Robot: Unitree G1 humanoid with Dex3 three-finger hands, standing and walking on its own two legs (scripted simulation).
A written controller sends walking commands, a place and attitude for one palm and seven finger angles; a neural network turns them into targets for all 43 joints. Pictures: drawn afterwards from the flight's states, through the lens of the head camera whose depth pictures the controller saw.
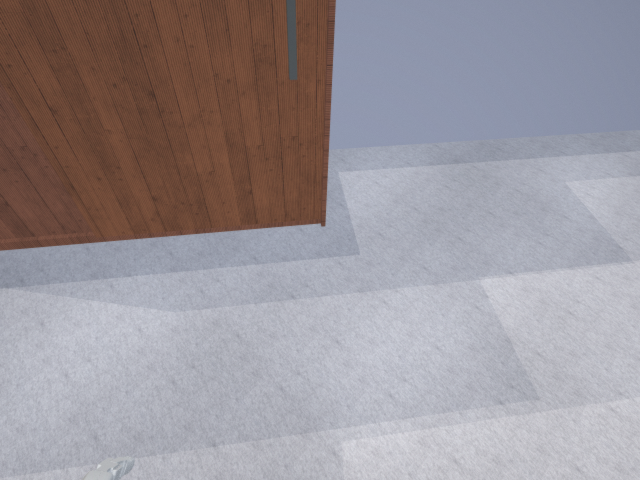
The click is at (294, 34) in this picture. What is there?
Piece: wardrobe's sliding door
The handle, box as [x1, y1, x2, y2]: [286, 0, 296, 79]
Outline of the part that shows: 286,0 289,77 290,79 296,79 295,0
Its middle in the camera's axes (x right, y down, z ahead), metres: -0.08 -0.59 +1.05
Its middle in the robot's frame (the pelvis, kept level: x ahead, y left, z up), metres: +1.19 +0.15 +0.09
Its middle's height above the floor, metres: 0.86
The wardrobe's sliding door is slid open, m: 0.00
